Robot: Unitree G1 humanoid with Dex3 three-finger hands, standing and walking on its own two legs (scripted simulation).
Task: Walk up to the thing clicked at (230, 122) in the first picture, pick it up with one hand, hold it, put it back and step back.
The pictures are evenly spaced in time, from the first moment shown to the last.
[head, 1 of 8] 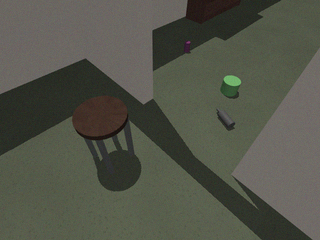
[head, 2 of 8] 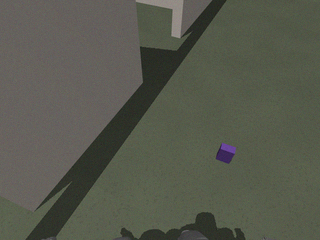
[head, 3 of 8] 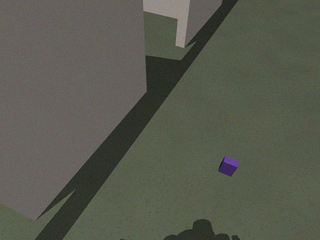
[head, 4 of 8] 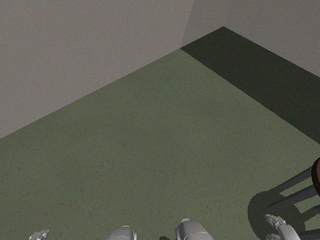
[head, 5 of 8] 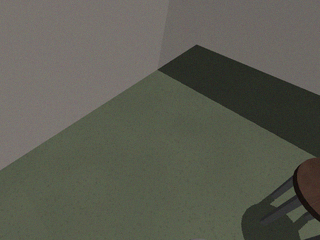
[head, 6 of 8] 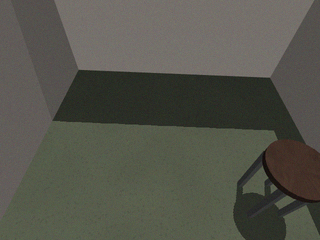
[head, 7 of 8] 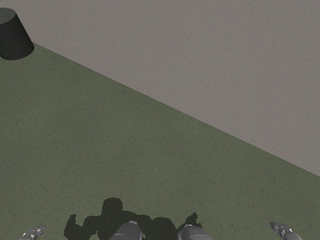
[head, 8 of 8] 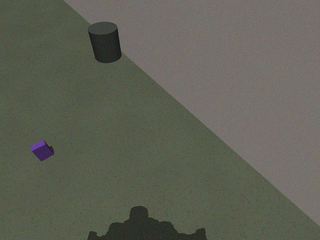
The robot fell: no
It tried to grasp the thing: no
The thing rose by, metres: 0.00
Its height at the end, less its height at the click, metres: +0.00
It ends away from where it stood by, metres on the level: 0.00
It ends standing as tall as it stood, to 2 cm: yes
